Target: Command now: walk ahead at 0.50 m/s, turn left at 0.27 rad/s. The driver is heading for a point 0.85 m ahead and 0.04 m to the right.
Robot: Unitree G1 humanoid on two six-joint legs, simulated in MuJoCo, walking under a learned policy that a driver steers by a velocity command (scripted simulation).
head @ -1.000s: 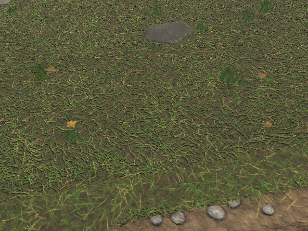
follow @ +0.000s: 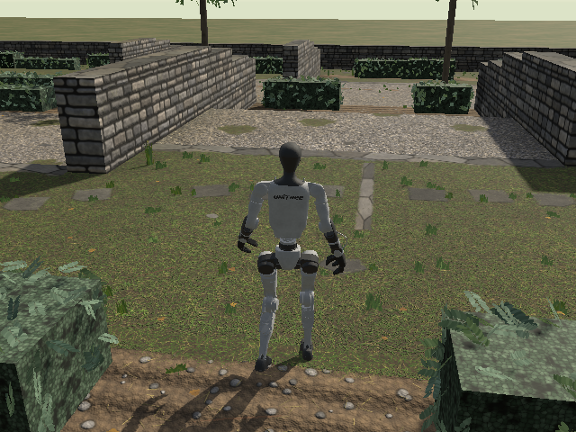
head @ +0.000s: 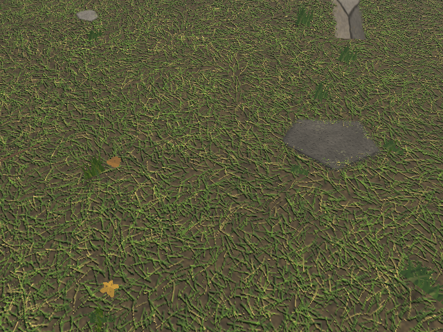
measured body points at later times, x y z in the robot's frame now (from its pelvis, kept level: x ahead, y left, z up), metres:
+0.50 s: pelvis +0.27 +0.04 +0.00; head +0.30 +0.05 +0.45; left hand +0.27 +0.33 -0.13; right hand +0.50 -0.19 -0.07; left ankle +0.34 +0.14 -0.72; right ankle +0.12 -0.11 -0.66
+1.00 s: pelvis +0.55 +0.00 -0.01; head +0.59 -0.01 +0.44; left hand +0.79 +0.22 -0.09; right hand +0.54 -0.29 -0.14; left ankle +0.36 +0.14 -0.69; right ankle +0.65 -0.09 -0.72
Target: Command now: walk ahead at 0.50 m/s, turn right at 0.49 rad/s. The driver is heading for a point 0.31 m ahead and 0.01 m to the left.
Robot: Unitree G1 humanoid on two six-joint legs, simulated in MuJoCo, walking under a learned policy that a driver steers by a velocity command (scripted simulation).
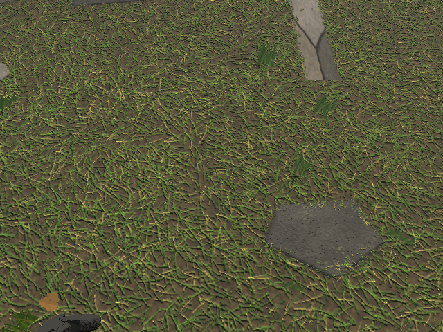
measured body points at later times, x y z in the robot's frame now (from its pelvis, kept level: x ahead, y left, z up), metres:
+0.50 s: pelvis +0.24 +0.02 +0.01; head +0.27 +0.02 +0.46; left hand +0.37 +0.27 -0.11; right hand +0.38 -0.26 -0.08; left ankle +0.37 +0.10 -0.72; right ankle +0.12 -0.09 -0.68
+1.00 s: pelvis +0.30 -0.01 +0.02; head +0.31 -0.02 +0.47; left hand +0.42 +0.22 -0.12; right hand +0.38 -0.28 -0.11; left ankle +0.37 +0.10 -0.71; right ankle +0.24 -0.13 -0.71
